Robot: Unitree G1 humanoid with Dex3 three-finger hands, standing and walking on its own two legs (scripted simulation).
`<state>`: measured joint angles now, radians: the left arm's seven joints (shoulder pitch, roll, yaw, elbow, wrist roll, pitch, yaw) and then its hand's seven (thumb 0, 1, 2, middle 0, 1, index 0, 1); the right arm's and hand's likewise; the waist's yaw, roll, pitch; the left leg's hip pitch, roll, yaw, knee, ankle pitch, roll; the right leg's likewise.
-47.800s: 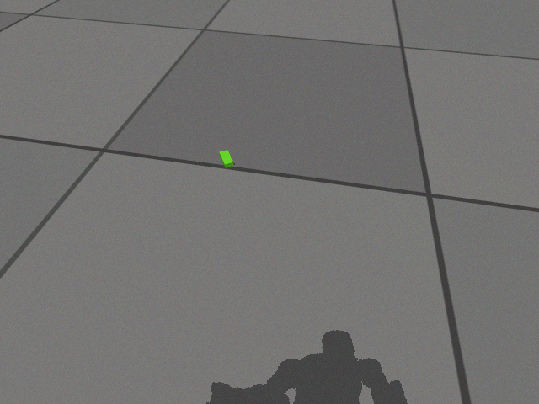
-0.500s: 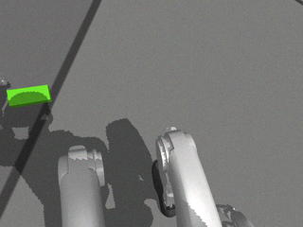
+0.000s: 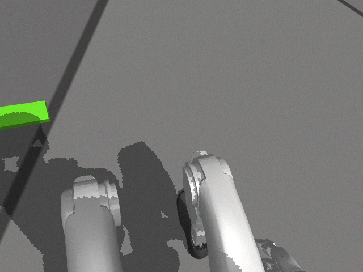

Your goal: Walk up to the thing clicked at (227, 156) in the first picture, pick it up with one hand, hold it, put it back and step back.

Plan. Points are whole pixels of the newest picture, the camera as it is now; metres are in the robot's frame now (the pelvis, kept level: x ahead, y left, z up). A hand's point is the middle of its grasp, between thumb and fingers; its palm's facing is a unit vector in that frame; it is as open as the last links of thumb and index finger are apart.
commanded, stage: rise first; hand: left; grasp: from above
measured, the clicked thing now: (22, 115) +0.50 +0.30 -0.31
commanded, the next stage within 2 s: approach in 1.10 s
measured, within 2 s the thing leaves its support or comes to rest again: neither
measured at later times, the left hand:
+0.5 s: hand out of the picture +0.45 +0.34 -0.19, palm faces -0.43 -0.11 -0.90, open 13.4 cm
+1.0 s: hand out of the picture +0.45 +0.34 -0.19, palm faces -0.44 -0.11 -0.89, open 13.6 cm
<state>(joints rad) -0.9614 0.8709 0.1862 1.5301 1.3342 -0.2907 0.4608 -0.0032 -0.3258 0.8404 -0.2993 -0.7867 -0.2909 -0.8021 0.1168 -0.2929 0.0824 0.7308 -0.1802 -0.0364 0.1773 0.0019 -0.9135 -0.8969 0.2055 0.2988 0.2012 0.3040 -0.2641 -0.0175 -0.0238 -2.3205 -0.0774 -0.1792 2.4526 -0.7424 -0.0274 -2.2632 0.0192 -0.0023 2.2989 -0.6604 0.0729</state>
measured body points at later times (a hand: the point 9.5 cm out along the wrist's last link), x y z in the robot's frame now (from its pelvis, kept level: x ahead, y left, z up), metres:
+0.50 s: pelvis +0.00 +0.00 -0.01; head +0.25 +0.10 +0.35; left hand +0.47 +0.34 -0.14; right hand +0.04 -0.27 -0.08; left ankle +0.06 +0.12 -0.29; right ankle +0.11 -0.15 -0.29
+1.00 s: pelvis -0.01 +0.01 -0.01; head +0.24 +0.11 +0.36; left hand +0.47 +0.34 -0.14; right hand +0.04 -0.27 -0.08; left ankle +0.06 +0.12 -0.29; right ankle +0.11 -0.15 -0.29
